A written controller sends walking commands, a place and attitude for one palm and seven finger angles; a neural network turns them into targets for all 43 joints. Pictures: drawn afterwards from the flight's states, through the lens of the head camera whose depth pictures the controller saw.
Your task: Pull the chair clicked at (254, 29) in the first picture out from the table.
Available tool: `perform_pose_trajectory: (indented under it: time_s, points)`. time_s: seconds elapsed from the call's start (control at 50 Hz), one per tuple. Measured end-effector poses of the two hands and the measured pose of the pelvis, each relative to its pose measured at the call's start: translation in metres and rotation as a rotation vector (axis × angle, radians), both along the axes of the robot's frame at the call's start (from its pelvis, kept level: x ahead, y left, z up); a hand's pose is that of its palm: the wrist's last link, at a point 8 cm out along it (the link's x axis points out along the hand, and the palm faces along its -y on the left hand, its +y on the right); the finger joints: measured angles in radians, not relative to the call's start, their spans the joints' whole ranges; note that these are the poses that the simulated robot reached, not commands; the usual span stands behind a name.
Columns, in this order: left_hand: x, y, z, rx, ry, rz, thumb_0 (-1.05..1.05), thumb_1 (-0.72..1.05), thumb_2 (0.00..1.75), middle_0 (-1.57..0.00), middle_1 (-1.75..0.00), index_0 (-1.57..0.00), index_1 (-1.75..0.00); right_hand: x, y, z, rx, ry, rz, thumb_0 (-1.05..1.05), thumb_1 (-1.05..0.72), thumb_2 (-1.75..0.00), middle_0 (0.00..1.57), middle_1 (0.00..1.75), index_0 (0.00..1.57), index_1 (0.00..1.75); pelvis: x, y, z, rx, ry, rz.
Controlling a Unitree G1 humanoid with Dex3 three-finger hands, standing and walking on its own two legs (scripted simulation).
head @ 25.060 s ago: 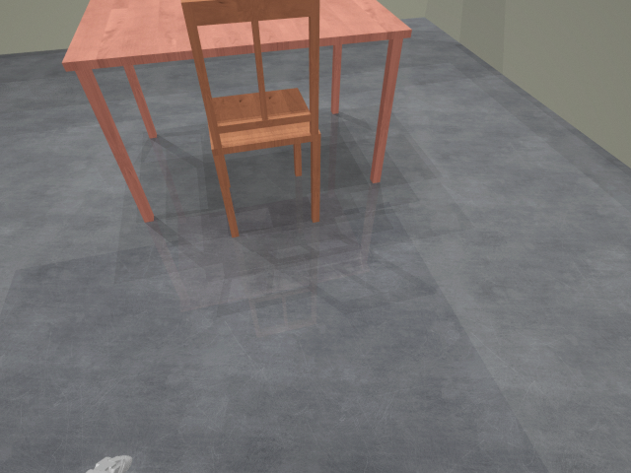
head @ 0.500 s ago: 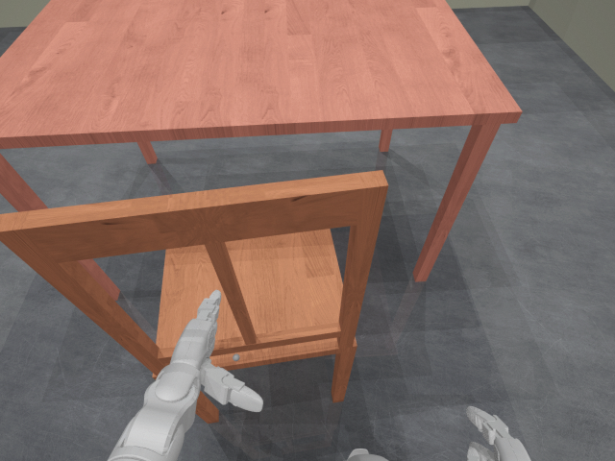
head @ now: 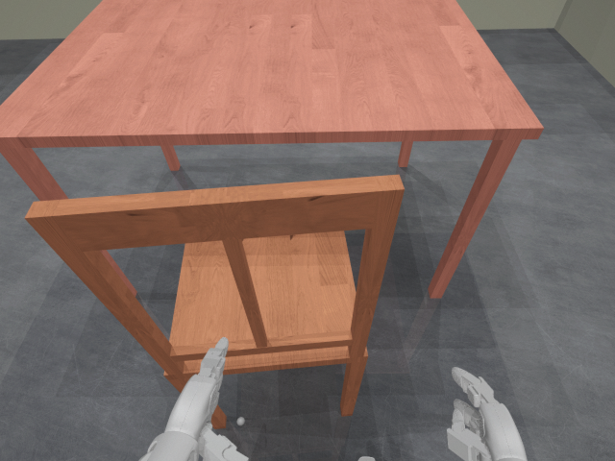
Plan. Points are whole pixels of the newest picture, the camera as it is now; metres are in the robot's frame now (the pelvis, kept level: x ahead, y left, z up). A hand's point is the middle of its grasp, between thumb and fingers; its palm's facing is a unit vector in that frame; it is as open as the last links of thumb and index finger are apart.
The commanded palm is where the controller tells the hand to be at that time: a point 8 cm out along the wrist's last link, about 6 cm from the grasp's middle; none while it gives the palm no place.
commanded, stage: draw the hand back to the body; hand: left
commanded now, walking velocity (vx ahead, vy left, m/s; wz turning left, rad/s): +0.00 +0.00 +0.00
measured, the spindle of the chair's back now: (249, 299) +0.35 +0.10 -0.02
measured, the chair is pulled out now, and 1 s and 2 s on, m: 0.21 0.21 0.21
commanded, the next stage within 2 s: step back with the hand held close in 1.64 s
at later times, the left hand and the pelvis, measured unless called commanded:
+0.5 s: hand (200, 409) +0.18 +0.12 +0.05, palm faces -0.01 -1.00 -0.10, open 17.5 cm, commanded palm +0.16 +0.20 +0.08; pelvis -0.01 +0.00 -0.02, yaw -1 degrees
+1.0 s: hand (61, 358) +0.20 +0.23 +0.15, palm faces +0.34 -0.85 -0.40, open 13.1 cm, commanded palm +0.16 +0.27 +0.18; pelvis +0.02 +0.00 +0.04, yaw +0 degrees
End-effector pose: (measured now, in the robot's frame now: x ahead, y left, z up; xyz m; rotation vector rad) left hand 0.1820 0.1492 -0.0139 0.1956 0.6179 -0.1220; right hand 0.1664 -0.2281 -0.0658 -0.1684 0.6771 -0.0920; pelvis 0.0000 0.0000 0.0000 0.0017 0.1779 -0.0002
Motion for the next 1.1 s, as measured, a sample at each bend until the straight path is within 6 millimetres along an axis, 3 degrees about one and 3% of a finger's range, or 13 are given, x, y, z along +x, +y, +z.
perform_pose_trajectory:
  time_s: [0.1, 0.2, 0.28, 0.32, 0.38, 0.46, 0.6, 0.68, 0.8, 0.96, 1.1]
  points:
    - [-0.012, -0.004, 0.001, -0.044, -0.013, 0.01, -0.01, -0.54, 0.2, 0.0, 0.0, 0.0, 0.0, -0.009, -0.003, -0.005, -0.017, 0.001, -0.008, 0.01, -0.9, -0.9, 0.2, 0.3, 0.2, 0.3, -0.003, 0.0, -0.004, -0.004, 0.007, 0.005]
    - [-0.001, 0.006, 0.03, -0.17, -0.311, 0.116, -0.02, -0.54, 0.2, -0.01, 0.0, -0.01, 0.0, -0.015, -0.005, -0.016, -0.025, -0.017, -0.004, 0.01, -0.9, -0.9, 0.2, 0.3, 0.2, 0.3, -0.007, -0.001, -0.015, -0.007, 0.03, 0.002]
    - [0.003, 0.022, 0.064, -0.175, -0.602, 0.177, -0.02, -0.54, 0.2, -0.01, 0.0, -0.01, 0.0, -0.016, -0.003, -0.03, 0.001, -0.024, 0.015, 0.01, -0.9, -0.9, 0.2, 0.3, 0.2, 0.3, -0.01, -0.002, -0.025, -0.008, 0.05, -0.002]
    - [0.001, 0.026, 0.071, -0.164, -0.691, 0.185, -0.02, -0.54, 0.2, 0.0, 0.0, 0.0, 0.0, -0.014, 0.0, -0.037, 0.019, -0.024, 0.028, 0.01, -0.9, -0.9, 0.2, 0.3, 0.2, 0.3, -0.013, -0.002, -0.031, -0.006, 0.059, -0.006]
    - [-0.006, 0.024, 0.063, -0.143, -0.65, 0.151, -0.01, -0.54, 0.2, 0.0, 0.0, 0.0, 0.0, -0.012, 0.004, -0.043, 0.046, -0.019, 0.035, 0.01, -0.9, -0.9, 0.2, 0.3, 0.2, 0.3, -0.016, -0.002, -0.034, -0.003, 0.056, -0.01]
    - [-0.017, 0.022, 0.059, -0.111, -0.497, 0.087, -0.02, -0.54, 0.2, 0.0, 0.0, 0.0, 0.0, -0.009, 0.008, -0.037, 0.066, -0.031, 0.018, 0.02, -0.9, -0.9, 0.2, 0.3, 0.2, 0.3, -0.015, -0.003, -0.027, 0.001, 0.031, -0.011]
    - [-0.016, 0.053, 0.117, -0.031, -0.665, 0.175, -0.02, -0.5, 0.22, -0.01, -0.01, -0.01, -0.01, 0.0, 0.003, -0.013, 0.051, -0.076, -0.002, 0.02, -0.9, -0.9, 0.2, 0.3, 0.2, 0.3, -0.007, -0.008, -0.009, -0.006, -0.011, -0.001]
    - [-0.017, 0.067, 0.125, 0.116, -0.588, 0.227, -0.02, -0.41, 0.26, -0.02, -0.03, -0.02, -0.03, 0.003, -0.004, -0.003, 0.03, -0.037, -0.028, 0.01, -0.9, -0.9, 0.2, 0.3, 0.2, 0.3, -0.002, -0.008, 0.005, -0.003, -0.052, 0.006]
    - [-0.029, 0.078, 0.131, 0.202, -0.478, 0.257, -0.01, -0.22, 0.35, -0.05, -0.07, -0.04, -0.06, 0.011, -0.009, 0.012, -0.008, -0.023, -0.046, 0.01, -0.9, -0.9, 0.2, 0.3, 0.2, 0.3, 0.007, -0.005, 0.021, -0.003, -0.113, 0.006]
    - [-0.023, 0.112, 0.178, 0.32, -0.602, 0.33, -0.01, 0.05, 0.48, -0.09, -0.12, -0.09, -0.12, 0.03, 0.005, 0.024, -0.002, -0.047, -0.008, 0.01, -0.9, -0.9, 0.2, 0.3, 0.2, 0.29, 0.016, 0.0, 0.035, -0.006, -0.175, 0.009]
    - [-0.019, 0.125, 0.2, 0.332, -0.67, 0.36, 0.0, 0.3, 0.61, -0.13, -0.18, -0.12, -0.17, 0.044, 0.023, 0.031, 0.029, -0.058, 0.028, 0.01, -0.9, -0.9, 0.2, 0.3, 0.2, 0.3, 0.022, 0.004, 0.042, -0.006, -0.208, 0.006]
